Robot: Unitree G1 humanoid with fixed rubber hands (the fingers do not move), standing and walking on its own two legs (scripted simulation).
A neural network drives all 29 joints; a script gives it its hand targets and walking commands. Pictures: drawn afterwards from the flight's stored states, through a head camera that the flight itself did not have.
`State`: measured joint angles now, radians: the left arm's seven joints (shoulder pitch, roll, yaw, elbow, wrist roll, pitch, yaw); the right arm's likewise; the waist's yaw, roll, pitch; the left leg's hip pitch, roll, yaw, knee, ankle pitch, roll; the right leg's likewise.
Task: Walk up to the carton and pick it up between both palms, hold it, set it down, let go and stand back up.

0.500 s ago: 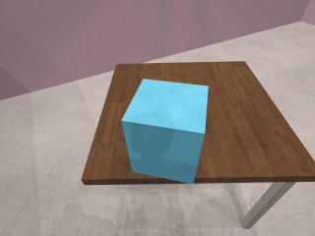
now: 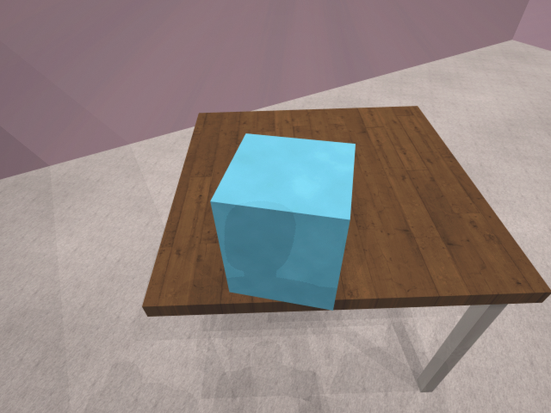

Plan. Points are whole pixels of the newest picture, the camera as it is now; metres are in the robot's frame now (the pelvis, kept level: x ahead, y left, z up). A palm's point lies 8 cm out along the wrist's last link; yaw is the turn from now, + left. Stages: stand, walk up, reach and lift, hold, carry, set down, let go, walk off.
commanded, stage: stand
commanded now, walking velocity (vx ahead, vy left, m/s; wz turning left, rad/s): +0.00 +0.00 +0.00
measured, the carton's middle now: (289, 221) +0.48 +0.00 +0.01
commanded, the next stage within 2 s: none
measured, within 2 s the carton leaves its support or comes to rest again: neither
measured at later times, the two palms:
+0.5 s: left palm out of the picture +0.00 +0.21 -0.14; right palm out of the picture -0.01 -0.25 -0.14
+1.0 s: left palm out of the picture +0.02 +0.19 -0.14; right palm out of the picture -0.01 -0.26 -0.14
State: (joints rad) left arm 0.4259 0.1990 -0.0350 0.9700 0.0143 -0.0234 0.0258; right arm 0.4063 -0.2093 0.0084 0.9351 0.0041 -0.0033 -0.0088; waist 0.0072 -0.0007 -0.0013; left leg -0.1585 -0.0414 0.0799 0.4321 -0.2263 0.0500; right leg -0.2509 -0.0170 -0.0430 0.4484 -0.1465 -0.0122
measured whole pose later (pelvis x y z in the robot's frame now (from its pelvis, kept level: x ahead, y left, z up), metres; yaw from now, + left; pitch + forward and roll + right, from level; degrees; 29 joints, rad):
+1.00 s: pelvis +0.03 -0.03 +0.00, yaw -1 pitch -1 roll +1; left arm 0.35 0.16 -0.03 1.04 0.00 -0.02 0.04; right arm 0.39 -0.17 0.02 1.03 0.00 0.00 -0.04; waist 0.00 0.01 0.01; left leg -0.15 0.02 0.08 0.43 -0.26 0.00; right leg -0.24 0.05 -0.05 0.43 -0.17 -0.07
